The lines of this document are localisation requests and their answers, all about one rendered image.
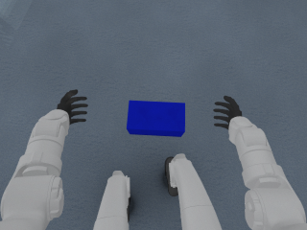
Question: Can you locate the robot right upper arm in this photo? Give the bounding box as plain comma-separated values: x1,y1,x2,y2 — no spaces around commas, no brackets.
245,188,307,230

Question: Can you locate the right robot hand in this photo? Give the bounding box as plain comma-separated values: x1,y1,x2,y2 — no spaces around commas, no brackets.
213,95,243,129

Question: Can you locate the robot left upper arm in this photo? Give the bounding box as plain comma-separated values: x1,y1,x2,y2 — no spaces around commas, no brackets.
0,174,64,230

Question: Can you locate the left robot forearm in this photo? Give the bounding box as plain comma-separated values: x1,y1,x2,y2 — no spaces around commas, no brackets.
0,109,70,219

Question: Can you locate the robot thigh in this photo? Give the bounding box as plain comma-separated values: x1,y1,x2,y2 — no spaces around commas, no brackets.
93,174,130,230
169,158,223,230

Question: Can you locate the carton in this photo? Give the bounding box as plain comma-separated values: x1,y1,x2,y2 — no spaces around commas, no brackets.
127,100,185,137

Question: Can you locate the left robot hand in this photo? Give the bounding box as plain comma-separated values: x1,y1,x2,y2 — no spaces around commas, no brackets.
57,89,88,125

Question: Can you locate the right robot forearm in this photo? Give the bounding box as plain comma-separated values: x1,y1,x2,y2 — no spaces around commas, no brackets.
228,116,306,223

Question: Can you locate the left robot thigh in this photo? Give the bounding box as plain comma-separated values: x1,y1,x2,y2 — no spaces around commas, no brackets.
93,174,130,230

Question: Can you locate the right robot thigh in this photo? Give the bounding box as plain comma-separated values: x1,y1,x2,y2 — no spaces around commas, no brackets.
169,158,223,230

